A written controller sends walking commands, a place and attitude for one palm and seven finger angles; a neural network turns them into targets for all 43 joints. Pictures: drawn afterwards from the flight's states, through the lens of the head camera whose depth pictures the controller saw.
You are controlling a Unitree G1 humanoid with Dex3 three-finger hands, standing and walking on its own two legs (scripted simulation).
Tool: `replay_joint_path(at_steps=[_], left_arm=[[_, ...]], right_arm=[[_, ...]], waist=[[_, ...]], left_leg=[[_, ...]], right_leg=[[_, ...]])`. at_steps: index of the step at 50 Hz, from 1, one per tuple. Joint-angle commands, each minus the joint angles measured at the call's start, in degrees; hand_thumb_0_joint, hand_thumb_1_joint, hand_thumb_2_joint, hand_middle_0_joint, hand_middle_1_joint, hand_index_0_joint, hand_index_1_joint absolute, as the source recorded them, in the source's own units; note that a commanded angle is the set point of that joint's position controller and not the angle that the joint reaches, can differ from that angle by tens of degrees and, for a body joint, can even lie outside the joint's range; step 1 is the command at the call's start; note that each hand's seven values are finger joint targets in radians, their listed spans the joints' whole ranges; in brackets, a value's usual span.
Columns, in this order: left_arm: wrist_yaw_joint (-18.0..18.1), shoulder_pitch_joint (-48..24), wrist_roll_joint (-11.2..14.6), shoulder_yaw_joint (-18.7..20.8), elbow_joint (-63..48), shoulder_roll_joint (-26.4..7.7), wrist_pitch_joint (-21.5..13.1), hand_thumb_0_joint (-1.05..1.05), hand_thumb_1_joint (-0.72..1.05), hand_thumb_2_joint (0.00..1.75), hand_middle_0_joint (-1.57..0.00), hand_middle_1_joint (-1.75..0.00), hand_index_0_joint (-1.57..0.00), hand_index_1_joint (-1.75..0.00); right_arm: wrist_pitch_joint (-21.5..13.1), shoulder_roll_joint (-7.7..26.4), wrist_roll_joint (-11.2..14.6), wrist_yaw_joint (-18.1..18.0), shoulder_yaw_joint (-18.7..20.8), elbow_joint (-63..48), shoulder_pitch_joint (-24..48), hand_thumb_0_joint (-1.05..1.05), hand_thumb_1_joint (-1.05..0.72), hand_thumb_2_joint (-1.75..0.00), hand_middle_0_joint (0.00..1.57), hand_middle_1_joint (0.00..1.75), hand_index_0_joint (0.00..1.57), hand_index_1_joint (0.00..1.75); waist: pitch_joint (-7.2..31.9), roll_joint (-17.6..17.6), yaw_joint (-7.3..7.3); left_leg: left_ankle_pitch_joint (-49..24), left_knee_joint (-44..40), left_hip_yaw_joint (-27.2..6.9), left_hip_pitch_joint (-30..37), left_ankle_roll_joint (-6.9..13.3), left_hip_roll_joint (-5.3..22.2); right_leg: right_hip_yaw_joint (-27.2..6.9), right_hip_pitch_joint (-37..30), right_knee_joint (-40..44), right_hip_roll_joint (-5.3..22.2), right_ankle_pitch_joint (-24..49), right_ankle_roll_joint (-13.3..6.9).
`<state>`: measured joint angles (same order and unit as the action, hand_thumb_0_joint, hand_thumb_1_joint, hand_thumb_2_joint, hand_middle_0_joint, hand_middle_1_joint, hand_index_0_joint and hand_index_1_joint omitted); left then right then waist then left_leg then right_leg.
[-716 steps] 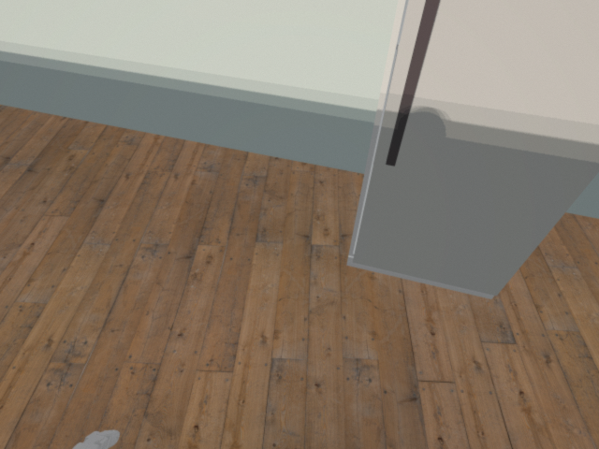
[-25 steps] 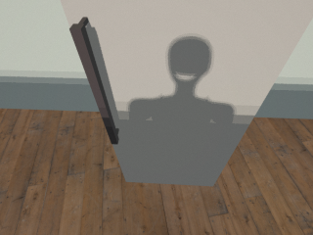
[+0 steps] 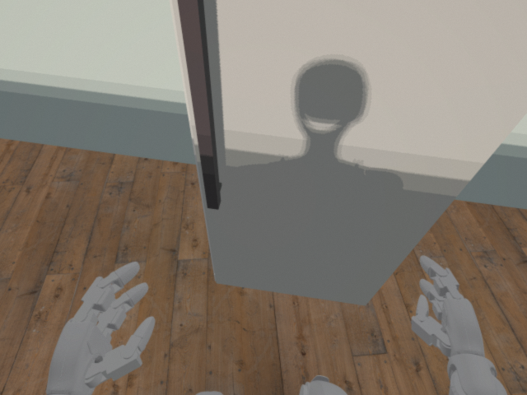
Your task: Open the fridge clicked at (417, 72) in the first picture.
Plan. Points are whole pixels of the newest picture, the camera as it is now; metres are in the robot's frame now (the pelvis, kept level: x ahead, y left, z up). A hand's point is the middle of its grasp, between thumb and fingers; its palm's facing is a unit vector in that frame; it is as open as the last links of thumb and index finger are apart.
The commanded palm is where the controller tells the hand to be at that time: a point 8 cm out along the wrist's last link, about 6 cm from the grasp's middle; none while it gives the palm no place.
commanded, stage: raise the hand to about handle height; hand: left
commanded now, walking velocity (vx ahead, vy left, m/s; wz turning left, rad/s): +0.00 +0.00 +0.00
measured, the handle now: (208, 115) +0.51 +0.16 +0.14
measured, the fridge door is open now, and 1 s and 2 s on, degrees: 0 0 0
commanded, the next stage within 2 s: move the hooked fingers beside the handle in 1.64 s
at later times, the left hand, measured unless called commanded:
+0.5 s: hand (95, 256) +0.25 +0.24 +0.11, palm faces +0.03 -1.00 -0.08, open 11.8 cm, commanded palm +0.21 +0.29 +0.13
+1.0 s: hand (50, 177) +0.30 +0.29 +0.20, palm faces +0.07 -0.99 -0.08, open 13.9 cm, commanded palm +0.26 +0.33 +0.20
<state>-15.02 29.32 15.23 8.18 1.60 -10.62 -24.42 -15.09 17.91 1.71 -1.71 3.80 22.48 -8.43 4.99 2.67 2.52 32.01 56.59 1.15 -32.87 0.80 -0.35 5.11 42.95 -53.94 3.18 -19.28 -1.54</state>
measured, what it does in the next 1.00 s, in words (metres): stands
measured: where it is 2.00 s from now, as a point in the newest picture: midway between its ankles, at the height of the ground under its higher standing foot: outside the picture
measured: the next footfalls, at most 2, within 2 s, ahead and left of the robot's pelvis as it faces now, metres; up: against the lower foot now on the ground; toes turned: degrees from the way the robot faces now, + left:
none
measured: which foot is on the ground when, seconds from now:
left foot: down 0.00-1.00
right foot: down 0.00-1.00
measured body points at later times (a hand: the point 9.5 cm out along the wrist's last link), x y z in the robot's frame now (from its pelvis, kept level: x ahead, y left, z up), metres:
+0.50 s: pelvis +0.02 +0.03 +0.03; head +0.05 +0.03 +0.47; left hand +0.24 +0.30 +0.12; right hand +0.18 -0.21 -0.05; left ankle -0.03 +0.11 -0.68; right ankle +0.08 -0.11 -0.68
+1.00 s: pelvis +0.04 +0.01 +0.05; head +0.03 +0.00 +0.50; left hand +0.29 +0.34 +0.20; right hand +0.23 -0.20 -0.02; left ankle -0.03 +0.11 -0.68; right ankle +0.08 -0.11 -0.68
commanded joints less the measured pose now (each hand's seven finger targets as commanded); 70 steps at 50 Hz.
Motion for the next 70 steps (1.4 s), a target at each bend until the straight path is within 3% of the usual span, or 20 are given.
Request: replay_joint_path(at_steps=[1,4,6,9,12,14,23,27,29,36,37,43,45,52,55,57,60,63,66,70], left_arm=[[2.4,-14.2,-2.2,0.3,-24.8,-7.7,-7.4,0.00,0.34,0.66,-0.24,-0.66,-0.24,-0.66],[0.4,-15.0,-2.2,0.9,-21.3,-9.9,-3.6,0.00,0.27,0.63,-0.25,-0.70,-0.25,-0.70],[-0.9,-12.1,-1.7,3.1,-18.5,-10.6,0.9,0.00,0.22,0.61,-0.25,-0.74,-0.25,-0.74],[-1.6,-8.7,0.7,7.0,-14.5,-11.5,7.8,0.00,0.15,0.58,-0.25,-0.78,-0.25,-0.78],[-0.8,-9.0,2.2,9.3,-18.5,-11.8,10.2,0.00,0.08,0.55,-0.26,-0.82,-0.26,-0.82],[-0.3,-10.4,2.8,9.5,-19.0,-11.4,10.3,0.00,0.04,0.53,-0.26,-0.86,-0.26,-0.86],[-1.6,-16.1,2.8,11.9,-21.1,-15.0,9.5,0.00,-0.17,0.44,-0.28,-0.99,-0.28,-0.99],[-3.0,-20.4,3.5,13.5,-19.5,-16.9,11.5,0.00,-0.27,0.40,-0.28,-1.05,-0.28,-1.05],[-3.5,-23.7,3.9,15.0,-19.2,-18.9,12.7,0.00,-0.31,0.38,-0.29,-1.08,-0.29,-1.08],[-6.9,-32.2,4.7,17.3,-14.2,-21.7,18.0,0.00,-0.48,0.31,-0.30,-1.18,-0.30,-1.18],[-7.1,-32.9,4.7,18.0,-13.0,-22.3,18.7,0.00,-0.50,0.30,-0.30,-1.20,-0.30,-1.20],[-9.4,-39.0,5.6,21.1,-10.0,-25.6,21.6,0.00,-0.50,0.30,-0.30,-1.20,-0.30,-1.20],[-10.2,-41.8,5.6,21.3,-10.0,-26.5,22.3,0.00,-0.50,0.30,-0.30,-1.20,-0.30,-1.20],[-11.7,-48.5,5.7,23.7,-4.7,-30.3,24.7,0.00,-0.50,0.30,-0.30,-1.20,-0.30,-1.20],[-12.2,-52.2,5.6,25.5,-5.6,-33.1,25.3,0.00,-0.50,0.30,-0.30,-1.20,-0.30,-1.20],[-12.4,-53.3,5.4,25.8,-4.3,-33.6,25.8,0.00,-0.50,0.30,-0.30,-1.20,-0.30,-1.20],[-13.6,-48.1,5.8,23.6,1.0,-30.1,27.3,0.00,-0.50,0.30,-0.30,-1.20,-0.30,-1.20],[-13.6,-48.3,5.6,23.8,-0.5,-30.8,28.0,0.00,-0.50,0.30,-0.30,-1.20,-0.30,-1.20],[-12.5,-50.0,5.8,26.3,-5.4,-33.2,27.0,0.00,-0.50,0.30,-0.30,-1.20,-0.30,-1.20],[-11.1,-50.5,5.6,26.4,-5.6,-32.8,25.6,0.00,-0.50,0.30,-0.30,-1.20,-0.30,-1.20]], right_arm=[[-2.2,3.5,-0.7,-0.5,-1.3,-3.6,-5.1,0.00,-0.90,-0.90,0.20,0.30,0.20,0.30],[-2.8,4.4,-0.5,-1.0,-2.3,-2.3,-4.2,0.00,-0.90,-0.90,0.20,0.30,0.20,0.30],[-3.0,3.8,0.4,-1.4,-2.3,-2.0,-3.5,0.00,-0.90,-0.90,0.20,0.30,0.20,0.30],[-3.1,3.2,0.8,-1.8,-2.8,-2.0,-1.1,0.00,-0.90,-0.90,0.20,0.30,0.20,0.30],[-3.9,2.5,0.6,-1.8,-3.2,-1.9,-0.9,0.00,-0.90,-0.90,0.20,0.30,0.20,0.30],[-4.6,2.6,0.2,-1.6,-3.5,-1.4,-0.8,0.00,-0.90,-0.90,0.20,0.30,0.20,0.30],[-7.1,4.3,0.6,-2.0,-3.2,1.1,-4.1,0.00,-0.90,-0.90,0.20,0.30,0.20,0.30],[-7.0,4.7,0.8,-2.7,-3.4,2.0,-3.9,0.00,-0.90,-0.90,0.20,0.30,0.20,0.30],[-6.8,5.0,0.7,-3.1,-3.7,2.1,-3.9,0.00,-0.90,-0.90,0.20,0.30,0.20,0.30],[-5.6,4.9,1.1,-3.9,-4.5,2.6,-2.6,0.00,-0.90,-0.90,0.20,0.30,0.20,0.30],[-5.5,4.9,1.1,-4.0,-4.7,2.5,-2.4,0.00,-0.90,-0.90,0.20,0.30,0.20,0.30],[-4.4,4.6,1.3,-4.0,-5.3,2.8,-1.4,0.00,-0.90,-0.90,0.20,0.30,0.20,0.30],[-4.0,4.5,1.4,-3.9,-5.6,2.9,-1.0,0.00,-0.90,-0.90,0.20,0.30,0.20,0.30],[-2.9,4.7,1.8,-4.2,-5.8,3.2,-0.3,0.00,-0.90,-0.90,0.20,0.30,0.20,0.30],[-2.6,4.7,1.8,-4.2,-5.8,2.9,0.0,0.00,-0.90,-0.90,0.20,0.30,0.20,0.30],[-2.5,4.7,1.9,-4.2,-5.8,2.9,0.0,0.00,-0.90,-0.90,0.20,0.30,0.20,0.30],[-1.9,5.0,2.2,-3.7,-5.6,3.1,-0.6,0.00,-0.90,-0.90,0.20,0.30,0.20,0.30],[-1.5,5.4,2.4,-3.4,-5.3,2.2,0.0,0.00,-0.90,-0.90,0.20,0.30,0.20,0.30],[-1.5,5.1,2.1,-3.2,-5.1,1.3,0.3,0.00,-0.90,-0.90,0.20,0.30,0.20,0.30],[-1.7,4.8,1.9,-3.5,-5.3,2.0,0.0,0.00,-0.90,-0.90,0.20,0.30,0.20,0.30]], waist=[[9.0,-10.1,-5.06],[7.4,-10.3,-4.91],[9.5,-8.2,-3.36],[8.6,-4.7,-0.83],[10.1,-3.2,-0.09],[7.5,-2.4,-0.12],[8.1,-6.8,-1.04],[6.5,-8.7,-0.97],[6.2,-7.3,-0.84],[5.4,-8.9,-0.36],[5.2,-7.5,-0.30],[6.0,-6.9,0.00],[6.1,-8.8,-0.12],[5.3,-6.7,-0.16],[8.3,-8.2,0.24],[8.1,-8.9,0.31],[5.4,-5.6,0.34],[4.9,-6.1,0.48],[8.9,-7.1,1.03],[6.8,-7.4,0.65]], left_leg=[[-16.3,-9.6,-2.8,-2.1,0.0,-0.1],[-17.6,-11.1,-4.3,-2.0,-0.5,0.2],[-17.7,-13.0,-4.4,-2.1,-0.9,0.3],[-19.0,-16.0,-4.6,-3.0,-1.4,0.1],[-22.5,-17.6,-4.4,-1.5,-2.0,0.4],[-23.5,-18.4,-4.6,-1.1,-2.3,0.4],[-28.2,-20.5,-4.4,5.8,-3.1,0.9],[-29.8,-22.0,-4.2,8.7,-2.8,0.9],[-30.9,-22.8,-4.4,9.7,-2.7,0.9],[-31.7,-26.0,-3.6,13.5,-1.9,0.7],[-31.7,-26.4,-3.8,13.5,-1.8,0.7],[-33.3,-27.9,-3.2,15.6,-1.2,0.6],[-33.7,-28.5,-2.9,16.8,-1.1,0.5],[-30.4,-30.3,-2.9,16.9,-0.3,0.3],[-32.8,-30.6,-2.7,18.9,-0.3,0.1],[-32.9,-31.1,-2.8,19.2,-0.4,0.1],[-33.1,-31.3,-2.5,18.0,-0.4,0.3],[-31.2,-31.5,-2.7,17.7,-0.4,0.2],[-32.5,-31.4,-2.4,19.1,-0.4,0.0],[-30.9,-32.1,-2.1,19.1,-0.3,0.2]], right_leg=[[-3.0,-12.1,6.2,-2.3,3.5,-0.3],[-1.6,-13.4,6.7,-2.5,4.6,-0.5],[-1.1,-16.6,8.1,-2.2,4.3,-0.1],[-0.4,-21.5,9.8,-2.2,5.2,-0.2],[0.3,-23.8,10.4,-2.0,7.9,0.2],[0.5,-23.8,10.8,-2.3,8.5,0.0],[0.4,-25.2,13.7,-2.1,11.7,0.3],[0.3,-26.8,15.7,-2.1,13.5,0.2],[0.2,-28.8,16.5,-2.4,15.1,0.1],[-0.3,-33.0,20.2,-2.4,18.2,0.1],[-0.2,-33.5,20.6,-2.5,18.5,0.1],[-0.6,-36.6,22.6,-2.5,21.7,0.2],[-0.8,-37.4,23.4,-2.6,22.1,0.0],[-1.4,-38.1,25.6,-2.4,19.7,0.1],[-1.6,-40.5,25.7,-2.2,21.9,0.0],[-1.5,-40.4,26.0,-2.1,21.9,-0.1],[-1.2,-39.2,26.0,-2.2,22.2,-0.1],[-1.1,-37.8,26.0,-2.1,19.8,-0.1],[-1.5,-40.2,25.8,-2.2,21.0,-0.1],[-1.7,-39.5,26.7,-2.4,19.6,-0.1]])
